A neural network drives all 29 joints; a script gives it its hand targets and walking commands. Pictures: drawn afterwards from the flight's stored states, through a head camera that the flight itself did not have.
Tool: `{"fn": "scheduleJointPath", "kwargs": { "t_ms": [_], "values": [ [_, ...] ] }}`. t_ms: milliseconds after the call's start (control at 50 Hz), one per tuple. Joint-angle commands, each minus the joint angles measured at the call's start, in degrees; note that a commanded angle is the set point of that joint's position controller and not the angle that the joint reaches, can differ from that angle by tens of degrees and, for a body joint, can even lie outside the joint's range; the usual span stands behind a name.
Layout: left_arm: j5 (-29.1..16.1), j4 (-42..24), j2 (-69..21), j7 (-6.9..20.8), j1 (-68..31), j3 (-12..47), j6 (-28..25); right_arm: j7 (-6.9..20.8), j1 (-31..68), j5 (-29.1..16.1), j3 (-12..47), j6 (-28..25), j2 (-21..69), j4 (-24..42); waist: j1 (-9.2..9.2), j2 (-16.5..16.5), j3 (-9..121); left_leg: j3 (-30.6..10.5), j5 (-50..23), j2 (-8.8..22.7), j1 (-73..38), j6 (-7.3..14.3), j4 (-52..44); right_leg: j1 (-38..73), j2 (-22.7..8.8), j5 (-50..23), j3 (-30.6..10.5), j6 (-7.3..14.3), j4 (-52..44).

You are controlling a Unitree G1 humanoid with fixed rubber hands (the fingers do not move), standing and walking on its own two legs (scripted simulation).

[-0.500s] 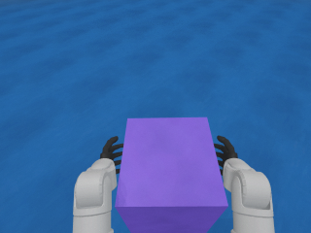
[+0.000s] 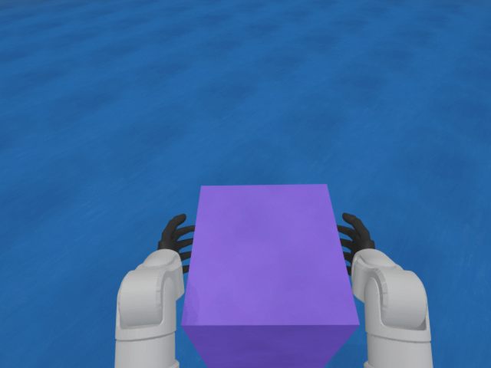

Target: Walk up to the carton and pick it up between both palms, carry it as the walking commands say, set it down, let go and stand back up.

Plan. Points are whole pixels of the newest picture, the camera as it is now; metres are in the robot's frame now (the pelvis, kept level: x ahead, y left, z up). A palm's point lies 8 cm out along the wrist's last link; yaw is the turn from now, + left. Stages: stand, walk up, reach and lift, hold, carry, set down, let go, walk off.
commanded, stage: carry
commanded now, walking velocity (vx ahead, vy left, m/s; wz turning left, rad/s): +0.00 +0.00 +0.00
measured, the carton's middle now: (264, 281) +0.27 +0.00 +0.02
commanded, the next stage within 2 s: none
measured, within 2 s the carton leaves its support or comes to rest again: neither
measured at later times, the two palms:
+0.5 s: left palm (176, 258) +0.27 +0.14 +0.09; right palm (365, 259) +0.27 -0.15 +0.09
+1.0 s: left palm (181, 256) +0.28 +0.13 +0.08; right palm (368, 258) +0.28 -0.16 +0.08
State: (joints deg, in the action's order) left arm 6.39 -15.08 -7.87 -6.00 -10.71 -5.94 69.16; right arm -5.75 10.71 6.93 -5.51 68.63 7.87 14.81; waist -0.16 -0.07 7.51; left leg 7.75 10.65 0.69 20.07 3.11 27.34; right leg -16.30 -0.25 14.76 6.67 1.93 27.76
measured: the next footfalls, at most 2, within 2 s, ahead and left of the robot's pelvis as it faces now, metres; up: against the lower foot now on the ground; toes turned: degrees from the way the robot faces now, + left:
none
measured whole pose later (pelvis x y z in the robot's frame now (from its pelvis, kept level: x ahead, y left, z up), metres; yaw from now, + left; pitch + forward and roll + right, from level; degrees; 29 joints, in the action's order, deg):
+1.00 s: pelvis +0.01 -0.01 +0.00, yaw +0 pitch +3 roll +0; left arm 6.6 -13.0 -7.9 -5.7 -10.8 -6.3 66.3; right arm -5.5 10.7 7.2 -5.5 65.8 7.9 12.7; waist 0.1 0.3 7.0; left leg 7.9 11.6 1.3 19.8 2.2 28.0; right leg -16.3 0.3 15.9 6.5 2.8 28.7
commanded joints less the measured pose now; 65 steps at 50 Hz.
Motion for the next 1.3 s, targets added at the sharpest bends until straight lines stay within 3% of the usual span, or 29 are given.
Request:
{"fn": "scheduleJointPath", "kwargs": {
  "t_ms": [0,1280],
  "values": [
    [-23.0,-3.4,-52.5,14.4,-26.8,38.9,-0.5,14.4,25.9,-22.7,38.8,-0.1,52.6,2.7,0.03,-0.1,11.4,-8.5,-8.1,7.9,-8.9,-0.1,-3.2,0.4,-7.7,-6.0,-7.2,0.5,-5.0],
    [-20.7,-1.6,-50.5,14.1,-25.5,36.3,-4.3,13.7,24.8,-20.4,36.4,-4.0,50.4,1.1,0.28,0.1,11.7,-7.6,-9.0,7.8,-8.2,-0.3,-1.7,2.0,-7.7,-8.5,-8.2,1.7,-3.9]
  ]
}}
